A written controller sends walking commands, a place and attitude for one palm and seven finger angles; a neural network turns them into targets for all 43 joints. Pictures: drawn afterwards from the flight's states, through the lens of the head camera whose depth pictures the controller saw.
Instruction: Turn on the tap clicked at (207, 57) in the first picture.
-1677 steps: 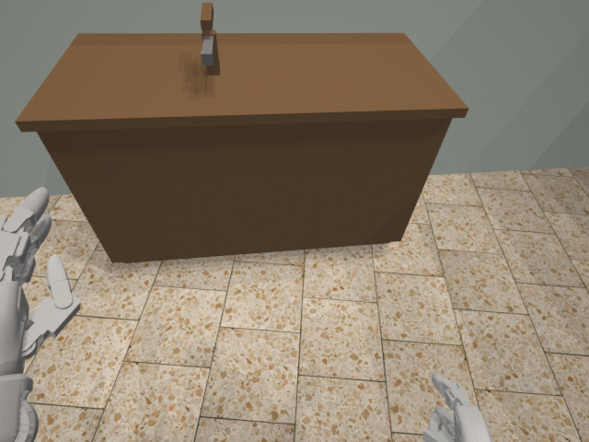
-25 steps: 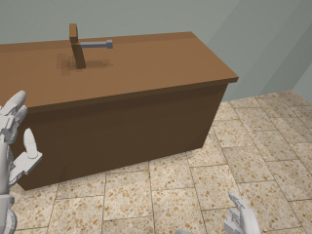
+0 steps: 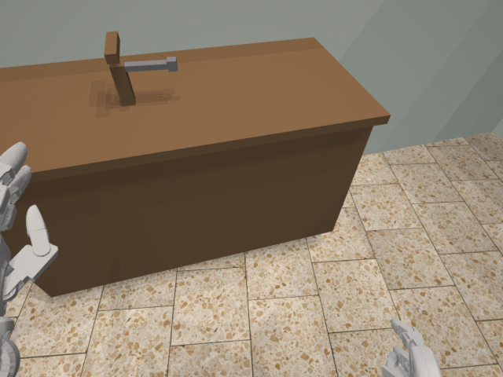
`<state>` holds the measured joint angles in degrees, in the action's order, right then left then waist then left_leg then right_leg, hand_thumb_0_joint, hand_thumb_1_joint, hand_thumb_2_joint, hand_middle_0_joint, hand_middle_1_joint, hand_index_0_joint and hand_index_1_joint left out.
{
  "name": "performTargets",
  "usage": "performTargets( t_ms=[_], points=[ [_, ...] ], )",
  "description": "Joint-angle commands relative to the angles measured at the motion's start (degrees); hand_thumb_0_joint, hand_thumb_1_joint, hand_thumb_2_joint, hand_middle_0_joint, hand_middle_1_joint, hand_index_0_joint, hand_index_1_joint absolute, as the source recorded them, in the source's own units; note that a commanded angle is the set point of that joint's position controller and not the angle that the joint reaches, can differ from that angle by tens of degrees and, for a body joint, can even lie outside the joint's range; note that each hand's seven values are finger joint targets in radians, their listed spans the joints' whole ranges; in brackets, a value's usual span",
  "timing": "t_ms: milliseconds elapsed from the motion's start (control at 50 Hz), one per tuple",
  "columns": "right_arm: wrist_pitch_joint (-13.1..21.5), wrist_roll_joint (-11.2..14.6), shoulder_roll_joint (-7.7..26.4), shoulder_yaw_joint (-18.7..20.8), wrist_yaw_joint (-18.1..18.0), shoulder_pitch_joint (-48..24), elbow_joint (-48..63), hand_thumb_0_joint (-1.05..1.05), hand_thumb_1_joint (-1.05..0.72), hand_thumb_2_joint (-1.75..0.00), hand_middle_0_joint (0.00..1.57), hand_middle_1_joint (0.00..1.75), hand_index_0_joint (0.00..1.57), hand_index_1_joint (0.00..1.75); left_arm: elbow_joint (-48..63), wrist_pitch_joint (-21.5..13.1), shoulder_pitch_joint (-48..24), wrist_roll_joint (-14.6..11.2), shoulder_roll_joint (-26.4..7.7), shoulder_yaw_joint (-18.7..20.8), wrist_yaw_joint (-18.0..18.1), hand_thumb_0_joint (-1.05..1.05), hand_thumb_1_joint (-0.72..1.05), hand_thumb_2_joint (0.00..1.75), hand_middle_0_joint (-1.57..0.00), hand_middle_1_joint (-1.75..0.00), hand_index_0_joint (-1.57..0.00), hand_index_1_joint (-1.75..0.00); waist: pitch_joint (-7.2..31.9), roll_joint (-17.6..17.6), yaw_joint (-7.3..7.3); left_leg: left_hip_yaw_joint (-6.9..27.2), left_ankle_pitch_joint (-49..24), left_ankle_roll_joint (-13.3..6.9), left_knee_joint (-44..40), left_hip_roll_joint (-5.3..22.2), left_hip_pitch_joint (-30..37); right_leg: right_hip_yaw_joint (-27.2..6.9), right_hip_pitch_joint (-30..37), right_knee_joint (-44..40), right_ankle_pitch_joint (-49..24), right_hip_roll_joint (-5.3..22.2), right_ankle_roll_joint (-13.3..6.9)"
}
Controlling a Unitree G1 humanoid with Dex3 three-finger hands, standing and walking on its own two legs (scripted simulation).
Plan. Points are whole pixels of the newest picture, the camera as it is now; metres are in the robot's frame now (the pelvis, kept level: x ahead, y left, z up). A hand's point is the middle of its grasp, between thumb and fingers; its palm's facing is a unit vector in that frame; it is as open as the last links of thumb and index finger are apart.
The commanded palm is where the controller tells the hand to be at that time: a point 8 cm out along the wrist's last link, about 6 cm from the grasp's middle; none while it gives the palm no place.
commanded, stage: stand and check the lever's angle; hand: left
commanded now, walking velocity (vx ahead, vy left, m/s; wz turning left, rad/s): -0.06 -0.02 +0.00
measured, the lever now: (172, 64) +0.84 +0.25 +0.09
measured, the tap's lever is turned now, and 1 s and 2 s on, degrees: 84 84 84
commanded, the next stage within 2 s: stand and wait in 0.26 s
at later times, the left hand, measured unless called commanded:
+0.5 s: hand (40, 228) +0.24 +0.26 +0.18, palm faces +0.39 -0.85 -0.34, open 7.4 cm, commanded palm +0.19 +0.30 +0.19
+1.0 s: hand (55, 236) +0.24 +0.25 +0.17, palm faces +0.37 -0.86 -0.35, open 7.4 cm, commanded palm +0.19 +0.29 +0.19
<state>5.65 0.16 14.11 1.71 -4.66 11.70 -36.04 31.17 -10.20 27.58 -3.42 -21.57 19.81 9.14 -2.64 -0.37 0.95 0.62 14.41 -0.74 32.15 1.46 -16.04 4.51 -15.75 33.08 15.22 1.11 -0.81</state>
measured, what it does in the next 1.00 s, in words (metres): stands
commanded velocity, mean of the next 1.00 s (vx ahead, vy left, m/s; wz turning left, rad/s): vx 0.00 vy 0.00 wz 0.00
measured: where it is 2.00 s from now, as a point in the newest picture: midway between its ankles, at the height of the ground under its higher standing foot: outside the picture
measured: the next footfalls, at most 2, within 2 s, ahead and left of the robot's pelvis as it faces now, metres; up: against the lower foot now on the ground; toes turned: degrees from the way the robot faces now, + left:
none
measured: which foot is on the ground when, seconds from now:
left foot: down 0.00-1.00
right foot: down 0.00-1.00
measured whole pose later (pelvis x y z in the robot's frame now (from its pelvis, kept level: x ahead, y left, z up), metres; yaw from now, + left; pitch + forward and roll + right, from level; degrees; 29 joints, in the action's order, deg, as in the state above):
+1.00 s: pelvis +0.02 +0.02 +0.01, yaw -2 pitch -1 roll -1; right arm 4.0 0.2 12.3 -0.5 -4.6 10.8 -35.6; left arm 24.6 -7.7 26.9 -3.7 -18.7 17.4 8.5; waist -0.6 -1.8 -0.5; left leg -1.8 12.5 -0.1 25.3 1.6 -11.7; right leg 2.2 -10.5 22.2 10.7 0.7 0.6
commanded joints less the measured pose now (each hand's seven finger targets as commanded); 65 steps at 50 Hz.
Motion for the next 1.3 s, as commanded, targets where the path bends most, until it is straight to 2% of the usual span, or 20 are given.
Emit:
performTargets(
  t_ms=[0,20,40,60,100,120,160,180,240,300,440,580,640,700,920,980,1040,1100,1220,1280],
  points=[
    [3.34,1.23,5.26,1.35,0.25,-5.83,9.44,0.00,-0.90,-0.90,0.20,0.30,0.20,0.30,5.79,-2.94,-0.70,-0.19,-8.57,7.72,1.33,0.00,0.90,0.90,-0.20,-0.30,-0.20,-0.30,6.50,-2.76,-1.04,8.00,-0.44,-3.02,-8.78,5.18,-1.06,-5.60,4.61,-6.49,-2.78,2.55,0.69],
    [3.26,1.09,4.83,1.25,0.30,-5.74,9.46,0.00,-0.90,-0.90,0.20,0.30,0.20,0.30,4.45,-2.80,-0.41,-0.07,-7.75,7.31,0.98,0.00,0.90,0.90,-0.20,-0.30,-0.20,-0.30,5.26,-0.13,-0.87,6.14,0.13,-2.34,-7.35,3.63,-1.77,-6.95,4.55,-8.66,-2.65,3.42,0.31],
    [3.37,1.18,4.88,1.31,0.39,-5.88,9.50,0.00,-0.90,-0.90,0.20,0.30,0.20,0.30,3.61,-2.59,-1.16,-0.07,-6.60,6.06,0.57,0.00,0.90,0.90,-0.20,-0.30,-0.20,-0.30,4.14,0.39,-0.43,4.67,-0.35,-1.86,-6.07,2.47,-1.55,-8.03,3.94,-9.85,-2.47,4.29,-0.20],
    [3.41,1.14,4.67,1.18,0.49,-6.23,9.34,0.00,-0.90,-0.90,0.20,0.30,0.20,0.30,3.99,-2.69,-2.36,0.02,-6.45,5.36,0.41,0.00,0.90,0.90,-0.20,-0.30,-0.20,-0.30,4.18,2.07,-0.45,3.70,-1.79,-1.57,-4.56,2.29,-0.65,-9.35,3.44,-11.09,-3.43,5.15,-0.54],
    [3.58,1.03,4.69,1.24,0.58,-6.28,9.35,0.00,-0.90,-0.90,0.20,0.30,0.20,0.30,4.64,-2.58,-2.99,-0.19,-6.42,4.77,0.29,0.00,0.90,0.90,-0.20,-0.30,-0.20,-0.30,6.57,4.19,-0.38,2.47,-5.93,-1.20,-3.05,1.94,2.22,-9.73,4.36,-11.44,-7.59,6.19,-0.90],
    [3.65,0.84,4.96,1.22,0.61,-6.28,9.44,0.00,-0.90,-0.90,0.20,0.30,0.20,0.30,6.03,-2.58,-4.11,-0.16,-6.44,4.43,0.26,0.00,0.90,0.90,-0.20,-0.30,-0.20,-0.30,7.73,3.75,-0.47,2.57,-8.01,-1.11,-3.73,2.15,2.99,-9.02,5.73,-10.76,-9.68,6.04,-0.91],
    [3.92,0.66,5.13,0.94,0.48,-7.22,9.73,0.00,-0.90,-0.90,0.20,0.30,0.20,0.30,9.98,-2.69,-6.69,0.12,-6.99,3.86,0.37,0.00,0.90,0.90,-0.20,-0.30,-0.20,-0.30,8.48,-2.49,-0.86,3.55,-12.25,-1.25,-6.47,3.21,5.19,-7.05,6.01,-8.40,-12.25,4.25,-0.32],
    [3.97,0.48,5.04,0.72,0.40,-7.26,9.81,0.00,-0.90,-0.90,0.20,0.30,0.20,0.30,9.92,-2.64,-6.22,0.19,-7.52,4.29,0.56,0.00,0.90,0.90,-0.20,-0.30,-0.20,-0.30,8.63,-4.24,-1.20,4.26,-13.45,-1.42,-7.56,3.75,5.68,-5.97,6.03,-7.94,-12.18,3.16,0.15],
    [3.98,0.30,4.85,0.25,0.22,-7.81,10.16,0.00,-0.90,-0.90,0.20,0.30,0.20,0.30,12.70,-2.54,-7.42,0.30,-8.80,4.96,0.93,0.00,0.90,0.90,-0.20,-0.30,-0.20,-0.30,9.09,-6.45,-1.54,4.88,-14.88,-1.25,-9.42,4.09,6.10,-4.58,7.22,-7.56,-12.18,1.96,0.41],
    [3.63,0.14,4.09,-0.07,0.30,-7.74,9.95,0.00,-0.90,-0.90,0.20,0.30,0.20,0.30,11.38,-2.48,-6.27,0.19,-8.26,5.37,1.13,0.00,0.90,0.90,-0.20,-0.30,-0.20,-0.30,9.43,-5.82,-1.75,3.92,-14.85,-0.94,-9.58,3.89,6.43,-4.57,8.19,-8.99,-13.11,1.62,0.40],
    [2.57,0.29,4.08,-0.09,0.50,-7.38,10.14,0.00,-0.90,-0.90,0.20,0.30,0.20,0.30,5.66,-1.43,-3.53,-0.35,-5.46,3.78,0.20,0.00,0.90,0.90,-0.20,-0.30,-0.20,-0.30,8.70,-2.99,-1.18,3.00,-10.68,-0.05,-11.04,3.44,5.68,-4.69,8.43,-11.33,-12.04,1.45,0.47],
    [2.10,0.21,4.04,-0.31,0.20,-8.01,10.28,0.00,-0.90,-0.90,0.20,0.30,0.20,0.30,7.88,-1.36,-5.84,-0.10,-6.74,3.77,0.26,0.00,0.90,0.90,-0.20,-0.30,-0.20,-0.30,9.08,-2.89,-1.47,2.48,-10.65,-0.11,-11.65,3.32,5.91,-4.77,8.63,-12.06,-12.12,1.34,0.59],
    [2.16,0.08,4.27,-0.24,-0.03,-8.40,10.45,0.00,-0.90,-0.90,0.20,0.30,0.20,0.30,9.21,-1.44,-6.40,-0.02,-7.96,4.61,0.52,0.00,0.90,0.90,-0.20,-0.30,-0.20,-0.30,8.57,-5.15,-1.50,2.38,-9.95,0.05,-12.17,2.94,5.72,-4.86,8.46,-12.36,-11.67,1.52,0.30],
    [2.14,0.14,4.14,-0.16,0.03,-8.06,10.07,0.00,-0.90,-0.90,0.20,0.30,0.20,0.30,8.88,-1.61,-5.71,-0.05,-7.24,4.15,0.72,0.00,0.90,0.90,-0.20,-0.30,-0.20,-0.30,8.54,-5.04,-1.57,2.07,-9.28,0.05,-11.90,2.91,5.67,-5.11,8.49,-12.74,-11.44,1.51,0.27],
    [1.79,0.25,4.48,0.27,-0.22,-7.80,10.03,0.00,-0.90,-0.90,0.20,0.30,0.20,0.30,4.87,-1.09,-4.37,-0.15,-6.41,3.76,0.54,0.00,0.90,0.90,-0.20,-0.30,-0.20,-0.30,7.31,-0.66,-1.34,1.59,-4.31,-0.20,-11.19,2.42,4.58,-6.34,6.47,-15.29,-7.55,2.04,0.30],
    [1.91,0.27,4.41,0.23,-0.32,-7.94,9.86,0.00,-0.90,-0.90,0.20,0.30,0.20,0.30,5.67,-1.02,-5.28,-0.12,-6.67,3.66,0.60,0.00,0.90,0.90,-0.20,-0.30,-0.20,-0.30,7.84,-0.88,-1.37,1.34,-5.34,-0.27,-10.75,2.28,5.25,-6.49,6.67,-15.22,-8.36,2.17,0.21],
    [2.16,0.19,4.79,0.33,-0.47,-8.14,10.06,0.00,-0.90,-0.90,0.20,0.30,0.20,0.30,7.62,-0.97,-6.30,-0.02,-7.44,3.86,0.66,0.00,0.90,0.90,-0.20,-0.30,-0.20,-0.30,8.24,-4.02,-1.44,1.52,-6.49,-0.10,-11.19,2.21,5.65,-6.15,7.05,-14.63,-8.89,2.00,0.10],
    [2.08,0.23,4.31,0.13,-0.41,-8.02,9.83,0.00,-0.90,-0.90,0.20,0.30,0.20,0.30,6.92,-0.88,-5.28,-0.08,-7.18,3.98,0.81,0.00,0.90,0.90,-0.20,-0.30,-0.20,-0.30,8.24,-2.04,-1.60,1.40,-6.62,-0.27,-11.09,2.32,5.85,-6.04,7.22,-14.76,-9.27,1.76,0.31],
    [1.86,0.28,4.43,0.20,-0.32,-7.93,9.83,0.00,-0.90,-0.90,0.20,0.30,0.20,0.30,5.56,-0.67,-5.36,-0.08,-6.34,3.40,0.70,0.00,0.90,0.90,-0.20,-0.30,-0.20,-0.30,7.16,-1.62,-1.39,1.22,-4.17,-0.09,-11.28,2.11,5.12,-6.26,6.29,-15.72,-7.12,1.73,0.30],
    [1.73,0.27,4.38,0.04,-0.37,-8.06,9.96,0.00,-0.90,-0.90,0.20,0.30,0.20,0.30,5.25,-0.58,-5.38,-0.09,-6.52,3.47,0.61,0.00,0.90,0.90,-0.20,-0.30,-0.20,-0.30,7.08,-2.55,-1.39,1.36,-4.32,-0.08,-11.99,2.34,5.27,-5.94,6.22,-15.40,-7.29,1.44,0.44]
  ],
)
